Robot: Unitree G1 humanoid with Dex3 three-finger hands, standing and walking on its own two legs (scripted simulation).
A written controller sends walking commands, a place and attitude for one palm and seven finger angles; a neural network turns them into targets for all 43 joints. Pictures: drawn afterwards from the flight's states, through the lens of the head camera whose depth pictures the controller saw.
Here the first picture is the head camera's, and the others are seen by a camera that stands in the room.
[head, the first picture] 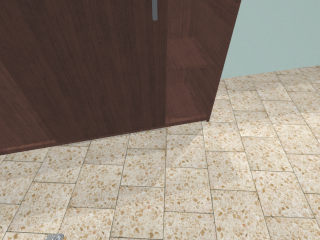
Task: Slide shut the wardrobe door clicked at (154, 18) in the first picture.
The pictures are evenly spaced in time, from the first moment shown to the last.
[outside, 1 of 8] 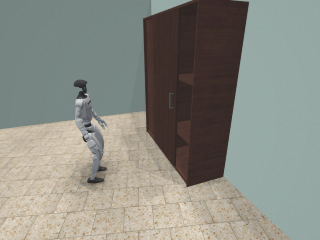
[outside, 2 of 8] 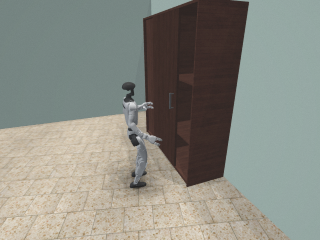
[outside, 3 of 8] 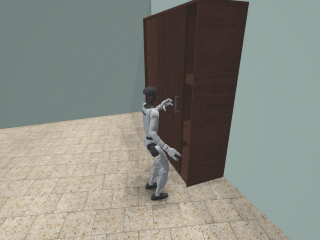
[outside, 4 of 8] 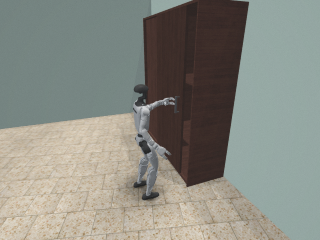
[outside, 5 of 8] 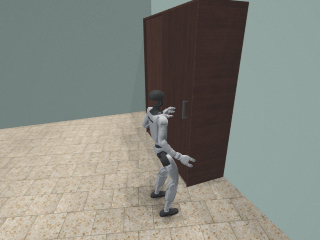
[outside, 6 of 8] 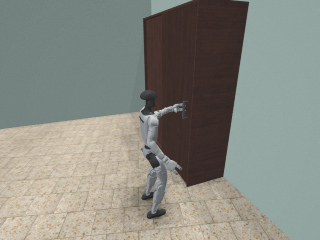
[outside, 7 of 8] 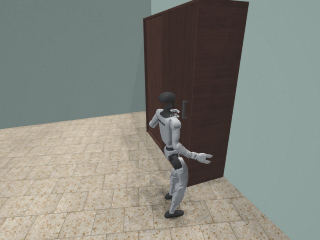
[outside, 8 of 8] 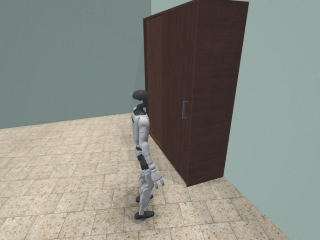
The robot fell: no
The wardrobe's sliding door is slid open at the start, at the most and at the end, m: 0.37 0.37 0.00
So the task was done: yes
